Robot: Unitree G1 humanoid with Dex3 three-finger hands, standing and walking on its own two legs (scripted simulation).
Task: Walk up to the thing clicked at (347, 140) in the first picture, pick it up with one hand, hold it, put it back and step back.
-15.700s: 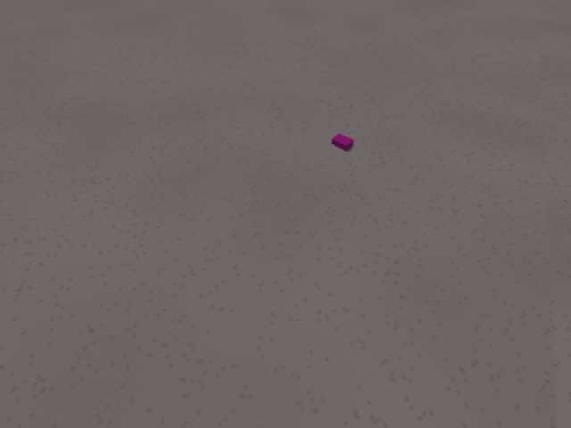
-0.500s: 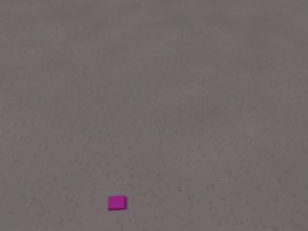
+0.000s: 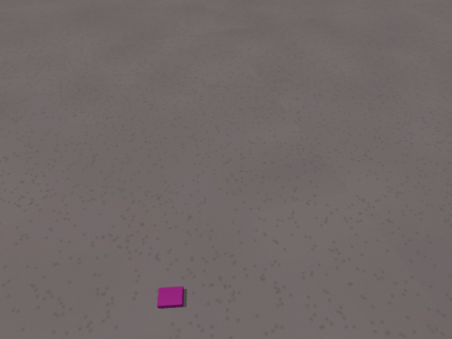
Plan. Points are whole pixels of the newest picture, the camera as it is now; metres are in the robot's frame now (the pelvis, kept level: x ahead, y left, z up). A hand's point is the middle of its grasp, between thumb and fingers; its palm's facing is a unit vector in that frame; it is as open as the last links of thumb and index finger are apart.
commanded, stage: stand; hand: left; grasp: from above
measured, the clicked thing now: (170, 297) +0.42 +0.26 -0.77
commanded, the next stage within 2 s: rise first in 0.28 s
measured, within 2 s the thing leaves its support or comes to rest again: neither
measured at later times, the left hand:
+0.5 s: hand out of the picture +0.11 +0.25 -0.16, palm faces +0.04 -0.94 -0.33, open 7.6 cm
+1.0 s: hand out of the picture +0.13 +0.27 -0.22, palm faces -0.13 -0.89 -0.44, open 13.8 cm
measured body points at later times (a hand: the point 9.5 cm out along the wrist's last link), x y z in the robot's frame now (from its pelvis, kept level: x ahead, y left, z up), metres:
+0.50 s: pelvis -0.01 +0.00 -0.01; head +0.03 +0.00 +0.44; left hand +0.11 +0.30 -0.13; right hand +0.08 -0.29 -0.14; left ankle -0.01 +0.13 -0.75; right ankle +0.00 -0.13 -0.75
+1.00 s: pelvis -0.01 +0.01 -0.07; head +0.08 +0.02 +0.37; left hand +0.14 +0.31 -0.19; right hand +0.15 -0.25 -0.17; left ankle -0.01 +0.13 -0.75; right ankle +0.00 -0.13 -0.75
